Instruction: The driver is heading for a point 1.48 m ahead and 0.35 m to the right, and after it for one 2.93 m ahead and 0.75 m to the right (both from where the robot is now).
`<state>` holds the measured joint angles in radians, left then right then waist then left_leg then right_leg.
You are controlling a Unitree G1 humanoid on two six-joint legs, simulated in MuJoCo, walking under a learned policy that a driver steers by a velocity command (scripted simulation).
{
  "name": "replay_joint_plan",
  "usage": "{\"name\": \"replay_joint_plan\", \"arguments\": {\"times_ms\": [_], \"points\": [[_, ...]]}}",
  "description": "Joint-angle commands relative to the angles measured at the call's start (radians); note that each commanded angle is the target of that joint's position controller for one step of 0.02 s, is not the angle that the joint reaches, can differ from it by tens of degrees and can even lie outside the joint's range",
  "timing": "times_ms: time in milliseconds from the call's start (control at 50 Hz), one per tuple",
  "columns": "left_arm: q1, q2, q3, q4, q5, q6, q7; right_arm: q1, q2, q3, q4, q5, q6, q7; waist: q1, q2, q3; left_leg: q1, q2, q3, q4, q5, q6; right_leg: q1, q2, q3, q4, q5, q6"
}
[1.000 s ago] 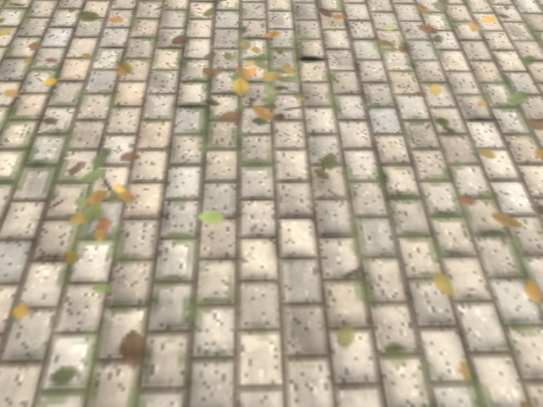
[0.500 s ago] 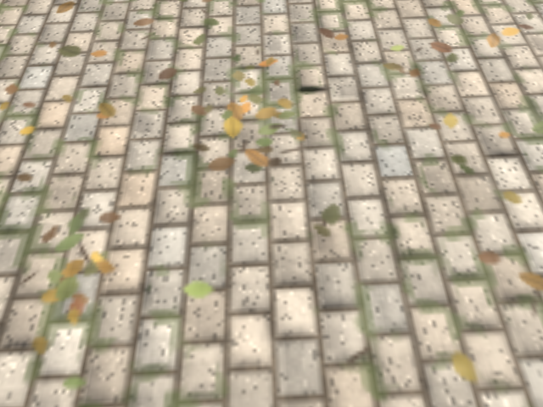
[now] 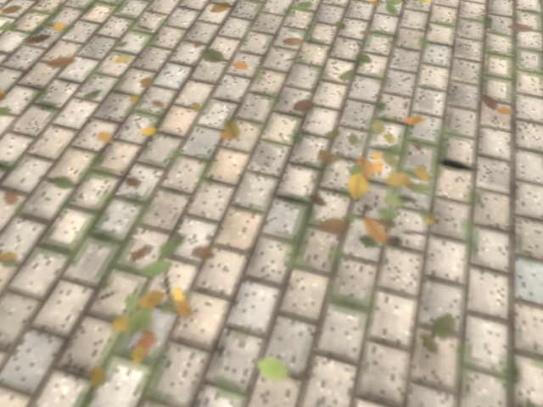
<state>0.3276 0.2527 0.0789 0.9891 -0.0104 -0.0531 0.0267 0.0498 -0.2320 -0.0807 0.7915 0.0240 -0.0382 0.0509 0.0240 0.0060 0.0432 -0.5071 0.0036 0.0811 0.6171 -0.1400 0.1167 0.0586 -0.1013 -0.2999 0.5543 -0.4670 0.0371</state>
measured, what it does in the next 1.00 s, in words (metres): walks ahead, turning right: right foot, then left foot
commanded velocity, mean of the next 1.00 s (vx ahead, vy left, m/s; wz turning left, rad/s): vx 0.38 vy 0.00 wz -0.35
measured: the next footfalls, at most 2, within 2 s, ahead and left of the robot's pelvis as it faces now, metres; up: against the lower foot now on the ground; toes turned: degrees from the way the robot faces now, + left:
right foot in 0.56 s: +0.47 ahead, -0.14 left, +0.00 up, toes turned -14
left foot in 1.00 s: +0.65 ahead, -0.02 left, +0.00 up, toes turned -22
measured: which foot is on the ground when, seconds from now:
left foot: down 0.00-0.54, up 0.56-0.98, down 1.00-1.00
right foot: down 0.00-0.00, up 0.02-0.54, down 0.56-1.00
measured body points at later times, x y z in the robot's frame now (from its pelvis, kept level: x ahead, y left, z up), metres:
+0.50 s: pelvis +0.28 -0.01 +0.01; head +0.31 -0.02 +0.46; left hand +0.48 +0.20 -0.11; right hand +0.26 -0.28 -0.13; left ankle +0.11 +0.08 -0.71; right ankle +0.43 -0.15 -0.69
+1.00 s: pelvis +0.51 -0.07 +0.02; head +0.54 -0.09 +0.46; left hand +0.74 +0.15 -0.09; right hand +0.57 -0.38 -0.08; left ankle +0.66 +0.00 -0.71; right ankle +0.43 -0.13 -0.71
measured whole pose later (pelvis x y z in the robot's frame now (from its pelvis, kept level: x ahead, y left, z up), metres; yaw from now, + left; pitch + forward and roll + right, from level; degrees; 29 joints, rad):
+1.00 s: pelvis +0.51 -0.07 +0.02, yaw -27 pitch +3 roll +0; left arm 0.22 0.29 0.09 0.74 -0.01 0.02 0.04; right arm 0.06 -0.27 -0.05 0.75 -0.01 -0.07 -0.01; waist 0.04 0.02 0.01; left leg -0.48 -0.02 -0.08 0.51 -0.04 -0.04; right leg -0.25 0.15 0.18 0.56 -0.34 -0.07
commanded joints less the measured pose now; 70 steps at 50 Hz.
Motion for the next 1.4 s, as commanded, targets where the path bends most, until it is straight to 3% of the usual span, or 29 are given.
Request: {"name": "replay_joint_plan", "arguments": {"times_ms": [20,40,60,80,120,200,340,440,500,540,560,580,600,620,680,780,840,960,1000,1020,1040,1060,1080,1120,1200,1300,1340,1360,1400], "points": [[0.079,0.02,-0.022,-0.092,0.003,-0.052,-0.023,0.377,-0.309,-0.085,0.044,-0.003,-0.008,-0.027,-0.089,0.257,-0.384,0.905,0.374,-0.842,-0.265,-0.078,0.33,-0.703,0.119,0.211,0.843,-0.117,-0.028],[-0.04,0.116,0.001,-0.098,-0.045,-0.083,-0.035,0.384,-0.217,-0.057,0.04,-0.014,-0.017,-0.022,-0.15,0.095,-0.367,0.869,0.374,-0.794,-0.331,-0.069,0.268,-0.786,0.072,0.37,0.892,-0.089,-0.055],[-0.117,0.126,0.006,-0.12,-0.069,-0.09,-0.037,0.322,-0.178,-0.045,0.037,-0.019,-0.027,-0.022,-0.138,0.08,-0.243,0.745,0.344,-0.608,-0.32,0.007,0.218,-0.824,0.027,0.36,0.862,-0.016,-0.081],[-0.129,0.114,0.006,-0.11,-0.053,-0.086,-0.027,0.231,-0.144,-0.033,0.025,-0.018,-0.037,-0.02,-0.09,-0.004,-0.16,0.58,0.303,-0.466,-0.329,0.109,0.172,-0.775,-0.032,0.36,0.771,0.071,-0.085],[-0.087,0.112,0.019,-0.078,-0.028,-0.052,-0.022,0.152,-0.082,-0.016,0.022,-0.033,-0.054,-0.022,-0.029,0.036,-0.107,0.406,0.24,-0.307,-0.381,0.171,0.123,-0.656,-0.079,0.381,0.678,0.164,-0.084],[-0.093,0.073,0.017,-0.072,-0.024,-0.006,-0.017,0.191,-0.116,-0.025,0.062,-0.041,-0.078,-0.039,-0.013,0.029,-0.043,0.353,0.217,-0.159,-0.456,0.278,0.099,-0.707,-0.069,0.4,0.566,0.291,-0.062],[-0.257,0.043,0.004,-0.126,-0.012,-0.019,-0.042,0.226,-0.126,-0.018,0.09,-0.039,-0.076,-0.07,-0.066,0.043,0.021,0.431,0.191,0.026,-0.504,0.286,0.02,-0.763,-0.006,0.347,0.192,0.613,-0.064],[-0.362,0.025,-0.013,-0.199,-0.011,-0.019,-0.075,0.295,-0.141,-0.023,0.128,-0.025,-0.046,-0.08,-0.095,0.041,0.057,0.635,0.258,0.081,-0.419,0.468,0.017,-0.837,0.024,0.271,0.078,0.501,-0.101],[-0.311,0.067,0.005,-0.225,-0.013,-0.015,-0.094,0.254,-0.188,-0.033,0.11,-0.018,-0.023,-0.094,-0.03,0.098,-0.014,0.671,0.273,0.12,-0.245,0.923,-0.006,-0.68,0.105,0.18,0.079,0.342,-0.153],[-0.081,0.152,0.047,-0.186,-0.018,-0.009,-0.089,0.206,-0.215,-0.035,0.094,-0.013,-0.011,-0.1,0.104,0.106,-0.139,0.591,0.244,0.137,0.07,1.018,-0.039,-0.361,0.172,0.169,0.023,0.338,-0.212],[0.071,0.226,0.078,-0.16,-0.012,-0.001,-0.068,0.197,-0.212,-0.031,0.077,-0.016,-0.021,-0.098,0.173,0.018,-0.226,0.378,0.192,0.138,0.364,0.729,-0.079,-0.073,0.089,0.343,-0.04,0.346,-0.265],[0.059,0.309,0.088,-0.166,-0.008,-0.004,-0.058,0.303,-0.037,0.018,0.037,-0.051,-0.049,-0.074,0.041,-0.255,-0.299,-0.087,-0.043,0.051,0.748,-0.349,-0.153,0.269,-0.18,0.885,-0.085,0.402,-0.46],[0.078,0.256,0.068,-0.184,0.007,-0.012,-0.058,0.232,-0.101,0.014,0.014,-0.011,-0.095,-0.055,0.088,-0.175,-0.426,-0.212,-0.081,-0.177,0.888,-0.47,-0.14,0.361,-0.245,1.111,-0.206,0.485,-0.515],[0.022,0.2,0.054,-0.2,0.012,-0.019,-0.054,0.143,-0.145,0.004,-0.013,0.019,-0.115,-0.049,0.096,-0.116,-0.311,-0.272,-0.015,-0.207,0.859,-0.396,-0.117,0.277,-0.215,0.929,-0.198,0.654,-0.454],[-0.144,0.114,0.026,-0.249,-0.002,-0.019,-0.048,0.131,-0.17,-0.016,-0.012,-0.027,-0.093,-0.07,-0.024,0.035,-0.131,-0.116,0.073,-0.17,0.655,-0.278,-0.134,-0.145,-0.105,0.634,-0.223,0.902,-0.367],[-0.138,0.194,0.046,-0.271,0.002,0.0,-0.022,0.115,-0.104,-0.002,-0.054,-0.039,-0.039,-0.091,-0.051,-0.045,-0.132,-0.028,0.025,-0.12,0.31,-0.126,-0.191,-0.323,-0.007,0.505,-0.212,1.058,-0.312],[-0.124,0.19,0.047,-0.283,-0.016,0.036,-0.002,0.048,-0.104,0.005,-0.077,-0.032,-0.03,-0.085,-0.019,-0.097,-0.188,0.03,-0.015,-0.124,0.139,0.045,-0.201,-0.313,0.028,0.506,-0.17,0.945,-0.248],[-0.124,0.156,0.032,-0.308,-0.003,0.066,0.015,-0.003,-0.149,-0.004,-0.104,-0.032,-0.038,-0.061,-0.002,-0.142,-0.168,0.053,-0.027,-0.166,-0.073,0.034,-0.171,-0.217,-0.008,0.671,-0.056,0.682,-0.209],[-0.137,0.126,0.018,-0.32,0.004,0.058,0.015,0.055,-0.166,-0.01,-0.097,-0.047,-0.059,-0.059,-0.044,-0.126,-0.174,0.226,0.026,-0.182,-0.223,0.27,-0.108,-0.257,0.05,0.662,0.046,0.584,-0.156],[-0.115,0.081,0.001,-0.335,0.026,0.048,0.014,0.09,-0.221,-0.017,-0.104,-0.069,-0.061,-0.069,-0.036,-0.002,-0.24,0.396,0.194,-0.329,-0.195,0.625,-0.032,-0.351,0.129,0.573,0.22,0.385,-0.112],[0.019,0.071,-0.003,-0.334,0.013,0.043,0.012,0.128,-0.239,-0.02,-0.088,-0.089,-0.046,-0.071,0.021,0.262,-0.308,0.58,0.4,-0.593,-0.179,0.889,0.189,-0.552,0.256,0.493,0.43,-0.206,-0.041],[0.043,0.154,0.01,-0.31,0.011,0.046,0.006,0.133,-0.173,-0.007,-0.09,-0.057,-0.037,-0.069,0.01,0.221,-0.34,0.561,0.441,-0.703,-0.207,0.684,0.234,-0.596,0.194,0.504,0.562,-0.259,-0.005],[-0.034,0.203,0.026,-0.305,0.002,0.061,0.007,0.114,-0.142,0.002,-0.103,-0.042,-0.031,-0.067,-0.024,0.135,-0.268,0.514,0.372,-0.599,-0.204,0.552,0.194,-0.628,0.174,0.488,0.648,-0.206,0.016],[-0.097,0.18,0.025,-0.305,0.007,0.093,0.018,0.072,-0.143,0.009,-0.107,-0.037,-0.01,-0.065,-0.025,0.071,-0.184,0.388,0.29,-0.478,-0.238,0.363,0.133,-0.63,0.152,0.466,0.665,-0.112,0.037],[-0.085,0.07,-0.01,-0.292,0.003,0.095,0.007,0.025,-0.138,0.012,-0.094,-0.042,0.019,-0.065,-0.002,0.161,-0.152,0.246,0.155,-0.285,-0.288,0.223,0.076,-0.426,0.122,0.342,0.313,-0.035,0.042],[-0.071,0.078,-0.009,-0.255,0.011,0.085,-0.003,0.087,-0.136,0.018,-0.06,-0.026,0.028,-0.066,-0.004,0.163,-0.157,0.218,0.154,-0.306,-0.265,-0.006,0.048,-0.212,0.124,0.309,-0.12,0.252,-0.018],[-0.074,0.157,0.002,-0.275,0.044,0.085,0.003,0.12,-0.112,0.03,-0.049,-0.035,0.013,-0.052,-0.021,0.033,-0.126,0.061,0.087,-0.253,-0.195,-0.182,-0.06,-0.104,-0.027,0.456,-0.151,0.33,-0.092],[-0.091,0.197,0.016,-0.253,0.042,0.085,0.001,0.112,-0.093,0.029,-0.073,-0.027,0.007,-0.049,-0.059,-0.168,-0.102,0.111,-0.006,-0.134,-0.143,-0.207,-0.102,-0.263,-0.081,0.492,-0.179,0.187,-0.151],[-0.14,0.155,0.012,-0.273,0.041,0.069,0.001,0.039,-0.153,0.009,-0.083,-0.026,0.011,-0.054,-0.026,-0.171,-0.018,0.12,-0.026,-0.112,-0.05,-0.124,-0.123,-0.35,-0.073,0.502,-0.24,0.051,-0.148]]}}
Velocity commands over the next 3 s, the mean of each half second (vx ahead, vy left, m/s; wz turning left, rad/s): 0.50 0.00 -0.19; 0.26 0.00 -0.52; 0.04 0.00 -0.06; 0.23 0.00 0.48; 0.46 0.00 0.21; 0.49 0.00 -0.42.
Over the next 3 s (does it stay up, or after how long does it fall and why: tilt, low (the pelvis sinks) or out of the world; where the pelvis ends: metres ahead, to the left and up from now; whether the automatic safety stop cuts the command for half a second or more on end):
stays up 1.13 -0.18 0.00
